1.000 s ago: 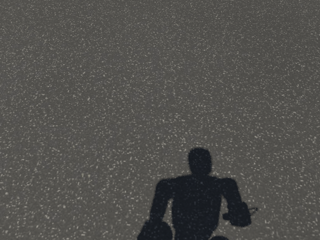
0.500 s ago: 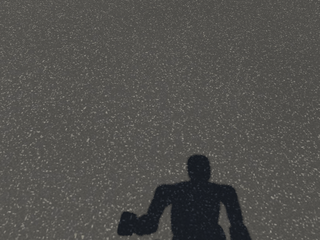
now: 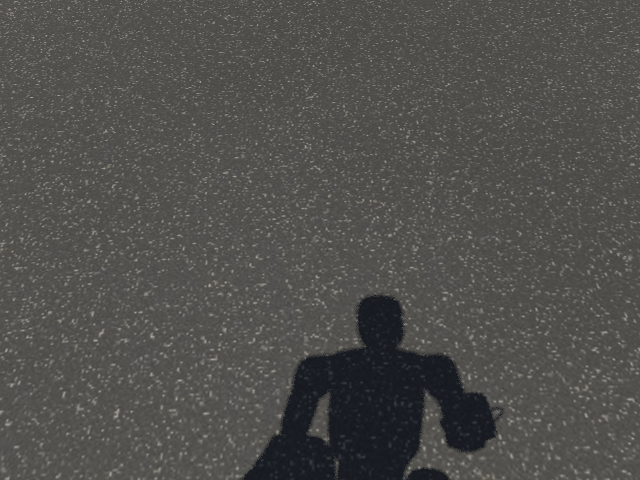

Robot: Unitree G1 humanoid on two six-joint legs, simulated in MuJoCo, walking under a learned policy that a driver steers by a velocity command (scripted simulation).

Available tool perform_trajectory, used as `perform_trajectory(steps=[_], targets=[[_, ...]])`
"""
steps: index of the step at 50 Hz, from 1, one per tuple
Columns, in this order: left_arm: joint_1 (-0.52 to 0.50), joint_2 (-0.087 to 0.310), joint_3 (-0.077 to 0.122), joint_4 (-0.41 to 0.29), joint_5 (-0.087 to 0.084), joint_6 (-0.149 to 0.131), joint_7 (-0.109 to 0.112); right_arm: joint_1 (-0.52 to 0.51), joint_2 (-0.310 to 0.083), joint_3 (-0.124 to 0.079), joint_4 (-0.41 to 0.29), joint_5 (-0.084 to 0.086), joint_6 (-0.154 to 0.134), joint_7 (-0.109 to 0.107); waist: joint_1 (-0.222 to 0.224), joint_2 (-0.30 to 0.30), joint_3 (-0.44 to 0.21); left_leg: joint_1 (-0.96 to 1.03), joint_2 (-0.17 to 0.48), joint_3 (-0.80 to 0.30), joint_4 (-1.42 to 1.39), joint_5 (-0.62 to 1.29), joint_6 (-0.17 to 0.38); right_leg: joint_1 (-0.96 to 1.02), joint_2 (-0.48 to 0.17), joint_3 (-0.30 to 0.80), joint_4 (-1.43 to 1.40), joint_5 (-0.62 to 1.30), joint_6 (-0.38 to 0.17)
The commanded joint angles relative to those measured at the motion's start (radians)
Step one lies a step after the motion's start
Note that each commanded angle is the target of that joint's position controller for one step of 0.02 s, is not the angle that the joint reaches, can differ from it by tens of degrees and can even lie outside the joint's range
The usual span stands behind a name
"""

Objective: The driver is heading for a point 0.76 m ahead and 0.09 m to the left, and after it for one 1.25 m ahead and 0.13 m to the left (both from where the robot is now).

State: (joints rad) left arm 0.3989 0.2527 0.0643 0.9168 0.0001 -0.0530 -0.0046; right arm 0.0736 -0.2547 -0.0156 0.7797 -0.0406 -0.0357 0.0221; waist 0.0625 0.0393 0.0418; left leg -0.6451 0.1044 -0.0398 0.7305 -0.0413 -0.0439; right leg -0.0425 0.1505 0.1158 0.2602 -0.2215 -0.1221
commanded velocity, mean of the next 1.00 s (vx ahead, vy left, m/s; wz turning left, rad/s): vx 0.50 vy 0.00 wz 0.04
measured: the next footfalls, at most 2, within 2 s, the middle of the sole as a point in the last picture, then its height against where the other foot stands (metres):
left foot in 0.16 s outside the picture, level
right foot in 0.68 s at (406, 452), level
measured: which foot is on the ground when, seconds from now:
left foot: up 0.00-0.14, down 0.16-0.68, up 0.70-1.00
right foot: down 0.00-0.18, up 0.20-0.66, down 0.68-1.00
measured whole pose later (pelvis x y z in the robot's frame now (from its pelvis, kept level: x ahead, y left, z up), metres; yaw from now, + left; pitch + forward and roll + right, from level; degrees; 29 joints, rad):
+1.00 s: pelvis +0.53 -0.01 +0.00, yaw +6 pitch +0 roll -1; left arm 0.37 0.22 0.04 0.95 0.02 -0.10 0.01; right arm 0.22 -0.25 -0.06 0.90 -0.03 0.00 0.04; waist 0.01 0.04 0.03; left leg -0.65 0.09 0.00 0.97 -0.10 0.05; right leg -0.02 0.04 -0.21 0.24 -0.22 -0.07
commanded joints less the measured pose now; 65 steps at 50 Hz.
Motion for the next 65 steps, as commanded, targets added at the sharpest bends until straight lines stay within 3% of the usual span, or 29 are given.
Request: perform_trajectory(steps=[1, 4, 7, 8, 9, 10, 11, 12, 14, 17, 24, 28, 31, 33, 34, 35, 36, 37, 38, 40, 45, 51, 56, 59, 61, 62, 63, 64, 65], targets=[[0.103, 0.134, 0.025, -0.018, 0.008, -0.009, 0.011, -0.136, -0.057, -0.004, -0.097, 0.007, -0.019, 0.005, 0.041, -0.102, 0.001, 0.006, -0.051, 0.062, -0.086, 0.05, 0.017, 0.046, -0.259, 0.15, -0.03, 0.46, -0.079], [0.091, 0.153, 0.025, -0.019, 0.019, -0.013, 0.022, -0.138, -0.079, -0.008, -0.112, 0.01, -0.031, 0.005, 0.021, -0.115, 0.006, 0.067, -0.072, 0.055, -0.168, -0.014, 0.06, 0.103, -0.304, 0.171, 0.017, 0.546, -0.069], [0.032, 0.175, 0.025, -0.024, 0.02, -0.02, 0.019, 0.122, -0.13, -0.034, -0.032, 0.012, -0.047, -0.015, -0.108, -0.096, -0.095, 0.414, -0.135, 0.074, -0.285, -0.082, 0.121, 0.069, -0.265, 0.117, 0.27, 0.789, -0.021], [0.027, 0.152, 0.017, -0.037, 0.013, -0.027, 0.013, 0.271, -0.173, -0.048, -0.003, -0.003, -0.057, -0.029, -0.172, -0.047, -0.198, 0.647, -0.024, -0.036, -0.295, -0.112, 0.165, -0.057, -0.223, 0.084, 0.479, 0.628, -0.003], [0.13, 0.064, -0.003, -0.059, -0.021, -0.029, 0.007, 0.383, -0.28, -0.076, 0.003, -0.023, -0.053, -0.037, -0.157, 0.15, -0.347, 0.935, 0.246, -0.447, -0.317, -0.209, 0.282, -0.339, -0.084, -0.013, 0.825, 0.167, 0.044], [0.143, 0.118, 0.006, -0.044, -0.001, -0.025, 0.011, 0.362, -0.249, -0.079, 0.025, 0.004, -0.034, -0.025, -0.137, 0.177, -0.334, 0.912, 0.318, -0.701, -0.44, -0.255, 0.335, -0.501, -0.03, -0.027, 0.967, -0.295, 0.042], [0.069, 0.139, 0.012, -0.047, 0.022, -0.018, 0.01, 0.267, -0.178, -0.064, 0.007, 0.02, -0.028, -0.019, -0.104, 0.05, -0.155, 0.759, 0.278, -0.582, -0.457, -0.338, 0.324, -0.561, -0.095, 0.002, 1.014, -0.224, 0.036], [-0.002, 0.121, 0.005, -0.061, 0.028, -0.019, 0.001, 0.2, -0.119, -0.05, -0.002, 0.022, -0.031, -0.014, -0.094, -0.015, -0.069, 0.637, 0.229, -0.454, -0.489, -0.305, 0.304, -0.558, -0.132, 0.0, 0.971, -0.156, 0.037], [-0.035, 0.099, 0.001, -0.074, 0.038, -0.006, -0.012, 0.182, -0.08, -0.036, 0.021, 0.019, -0.042, -0.017, -0.055, 0.028, -0.003, 0.509, 0.138, -0.282, -0.542, -0.159, 0.251, -0.509, -0.183, -0.023, 0.87, -0.111, 0.049], [-0.03, 0.076, -0.007, -0.067, 0.044, 0.013, -0.025, 0.236, -0.095, -0.04, 0.061, 0.03, -0.064, -0.013, -0.037, 0.046, -0.022, 0.498, 0.105, -0.184, -0.571, 0.024, 0.258, -0.495, -0.197, -0.065, 0.825, -0.063, 0.075], [-0.317, 0.036, -0.035, -0.159, 0.034, 0.011, -0.036, 0.341, -0.102, -0.043, 0.127, 0.037, -0.063, -0.01, -0.09, 0.032, 0.029, 0.543, 0.047, -0.044, -0.615, 0.163, 0.238, -0.568, -0.23, -0.155, 0.492, 0.17, 0.117], [-0.415, 0.042, -0.041, -0.189, 0.027, 0.007, -0.03, 0.402, -0.116, -0.046, 0.161, 0.03, -0.06, -0.016, -0.118, 0.034, 0.034, 0.627, 0.08, -0.038, -0.578, 0.243, 0.228, -0.526, -0.203, -0.176, 0.357, 0.195, 0.096], [-0.41, 0.062, -0.034, -0.195, 0.029, -0.001, -0.023, 0.399, -0.129, -0.049, 0.177, 0.023, -0.052, -0.026, -0.096, 0.038, 0.031, 0.703, 0.117, -0.043, -0.504, 0.378, 0.215, -0.476, -0.181, -0.176, 0.297, 0.104, 0.056], [-0.247, 0.085, -0.018, -0.144, 0.036, -0.016, -0.009, 0.382, -0.135, -0.049, 0.184, 0.026, -0.046, -0.029, -0.016, 0.018, -0.048, 0.687, 0.088, -0.029, -0.295, 0.576, 0.189, -0.244, -0.129, -0.188, 0.205, 0.075, 0.023], [-0.082, 0.125, -0.002, -0.092, 0.051, -0.029, 0.003, 0.375, -0.121, -0.043, 0.177, 0.032, -0.046, -0.028, 0.047, -0.02, -0.147, 0.573, 0.042, 0.0, -0.101, 0.477, 0.171, -0.001, -0.176, -0.139, 0.182, 0.095, -0.008], [0.067, 0.224, 0.022, -0.08, 0.077, -0.036, 0.018, 0.394, -0.048, -0.022, 0.128, 0.054, -0.05, -0.022, 0.08, -0.164, -0.294, 0.31, -0.047, 0.052, 0.223, 0.082, 0.139, 0.287, -0.458, 0.183, 0.153, -0.004, -0.075], [0.066, 0.267, 0.037, -0.072, 0.057, -0.02, 0.011, 0.488, -0.026, -0.024, 0.14, 0.06, -0.041, -0.028, 0.036, -0.293, -0.363, 0.088, -0.174, 0.048, 0.453, -0.514, 0.129, 0.368, -0.624, 0.507, 0.044, -0.015, -0.158], [-0.019, 0.181, 0.02, -0.084, 0.029, -0.012, 0.006, 0.403, -0.119, -0.05, 0.151, 0.033, -0.028, -0.035, 0.015, -0.116, -0.214, 0.035, -0.102, -0.03, 0.497, -0.435, 0.142, 0.23, -0.559, 0.412, 0.02, -0.116, -0.119], [-0.11, 0.121, 0.003, -0.097, 0.024, -0.015, 0.003, 0.353, -0.094, -0.049, 0.139, 0.034, -0.03, -0.025, -0.016, -0.104, -0.092, 0.041, -0.067, -0.032, 0.463, -0.345, 0.141, 0.083, -0.515, 0.272, -0.029, -0.095, -0.091], [-0.158, 0.065, -0.011, -0.089, 0.022, -0.029, 0.005, 0.334, -0.063, -0.049, 0.146, 0.02, -0.013, -0.014, -0.056, -0.121, -0.01, 0.102, -0.025, -0.017, 0.401, -0.268, 0.128, -0.064, -0.436, 0.09, -0.094, 0.02, -0.033], [-0.097, 0.078, -0.003, -0.048, 0.012, -0.064, 0.013, 0.256, -0.025, -0.052, 0.115, 0.012, 0.024, 0.014, -0.084, -0.107, 0.011, 0.03, -0.004, 0.008, 0.377, -0.139, 0.098, -0.076, -0.404, -0.105, -0.14, 0.215, -0.022], [-0.032, 0.071, -0.005, -0.009, 0.017, -0.061, 0.019, 0.048, 0.002, -0.037, 0.034, 0.012, 0.021, 0.032, -0.053, -0.105, 0.056, -0.015, -0.016, 0.077, 0.098, 0.045, 0.087, -0.034, -0.372, -0.264, -0.13, 0.355, -0.011], [0.038, 0.103, 0.003, 0.029, 0.02, -0.046, 0.033, -0.065, -0.008, -0.03, -0.024, 0.004, 0.019, 0.043, -0.028, -0.104, 0.067, 0.028, -0.053, 0.162, -0.073, -0.015, 0.145, 0.111, -0.419, -0.332, -0.06, 0.561, -0.001], [0.019, 0.142, 0.013, 0.031, 0.025, -0.026, 0.042, 0.018, -0.037, -0.045, -0.011, 0.001, 0.021, 0.032, -0.08, -0.14, -0.002, 0.171, -0.143, 0.213, -0.099, -0.174, 0.208, 0.174, -0.429, -0.376, 0.151, 0.97, 0.012], [0.003, 0.165, 0.019, 0.019, 0.023, -0.006, 0.038, 0.238, -0.083, -0.074, 0.053, -0.005, 0.008, 0.018, -0.176, -0.11, -0.13, 0.451, -0.204, 0.194, -0.205, -0.191, 0.266, 0.088, -0.417, -0.392, 0.513, 0.902, 0.03], [0.0, 0.137, 0.012, -0.012, 0.021, -0.008, 0.033, 0.372, -0.175, -0.107, 0.083, -0.017, 0.004, 0.002, -0.23, -0.009, -0.226, 0.692, -0.042, -0.04, -0.264, -0.284, 0.324, -0.128, -0.382, -0.395, 0.82, 0.55, 0.063], [0.0, 0.053, 0.002, -0.092, 0.007, -0.018, 0.012, 0.308, -0.276, -0.132, 0.054, 0.006, 0.016, -0.004, -0.147, 0.237, -0.284, 0.949, 0.227, -0.627, -0.393, -0.258, 0.483, -0.583, -0.129, -0.31, 1.199, -0.311, 0.131], [-0.12, 0.126, 0.01, -0.121, 0.02, -0.032, 0.007, 0.33, -0.266, -0.129, 0.05, 0.027, 0.029, -0.008, -0.19, 0.039, -0.263, 0.926, 0.233, -0.637, -0.455, -0.17, 0.481, -0.694, -0.159, -0.105, 1.223, -0.261, 0.122], [-0.149, 0.096, 0.001, -0.129, 0.005, -0.044, 0.002, 0.28, -0.213, -0.114, 0.062, 0.029, 0.028, -0.019, -0.155, -0.004, -0.146, 0.822, 0.223, -0.482, -0.457, -0.098, 0.448, -0.72, -0.217, -0.092, 1.166, -0.164, 0.11]])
